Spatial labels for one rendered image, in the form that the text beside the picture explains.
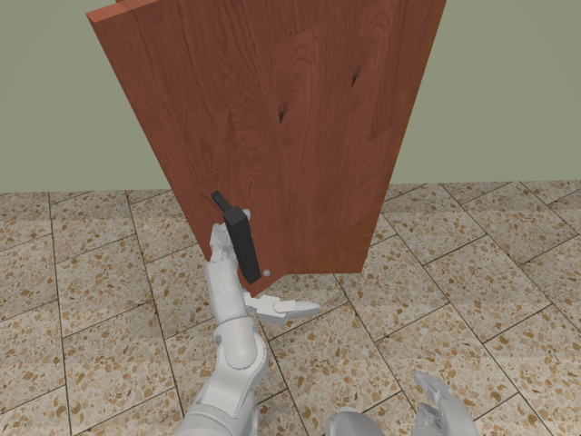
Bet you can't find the robot left thigh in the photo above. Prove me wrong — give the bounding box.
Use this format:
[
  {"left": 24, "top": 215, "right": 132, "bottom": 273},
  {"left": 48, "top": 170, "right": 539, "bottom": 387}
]
[{"left": 242, "top": 401, "right": 260, "bottom": 436}]

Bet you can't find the robot left forearm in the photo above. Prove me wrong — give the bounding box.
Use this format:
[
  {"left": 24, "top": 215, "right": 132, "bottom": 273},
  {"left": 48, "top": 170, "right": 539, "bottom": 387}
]
[{"left": 174, "top": 316, "right": 269, "bottom": 436}]

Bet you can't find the robot thigh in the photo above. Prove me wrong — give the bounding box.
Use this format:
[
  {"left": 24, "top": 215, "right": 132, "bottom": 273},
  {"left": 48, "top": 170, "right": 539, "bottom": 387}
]
[
  {"left": 242, "top": 401, "right": 260, "bottom": 436},
  {"left": 325, "top": 411, "right": 386, "bottom": 436}
]

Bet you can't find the cupboard door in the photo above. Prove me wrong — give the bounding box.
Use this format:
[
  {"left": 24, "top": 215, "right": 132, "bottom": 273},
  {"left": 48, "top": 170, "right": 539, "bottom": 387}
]
[{"left": 85, "top": 0, "right": 437, "bottom": 298}]

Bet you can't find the handle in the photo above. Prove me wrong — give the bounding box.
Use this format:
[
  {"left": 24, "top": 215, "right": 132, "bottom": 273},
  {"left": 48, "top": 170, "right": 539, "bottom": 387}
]
[{"left": 211, "top": 190, "right": 261, "bottom": 285}]

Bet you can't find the left robot hand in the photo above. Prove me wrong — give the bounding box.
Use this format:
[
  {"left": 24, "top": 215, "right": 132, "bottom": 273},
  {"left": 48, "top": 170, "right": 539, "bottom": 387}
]
[{"left": 205, "top": 209, "right": 320, "bottom": 326}]

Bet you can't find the robot right thigh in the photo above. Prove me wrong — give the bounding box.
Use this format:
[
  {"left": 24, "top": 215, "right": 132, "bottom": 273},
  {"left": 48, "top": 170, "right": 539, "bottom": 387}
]
[{"left": 325, "top": 411, "right": 386, "bottom": 436}]

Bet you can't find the right robot hand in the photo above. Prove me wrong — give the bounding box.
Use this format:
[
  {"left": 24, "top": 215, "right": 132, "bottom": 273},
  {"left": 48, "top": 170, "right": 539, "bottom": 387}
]
[{"left": 411, "top": 371, "right": 479, "bottom": 436}]

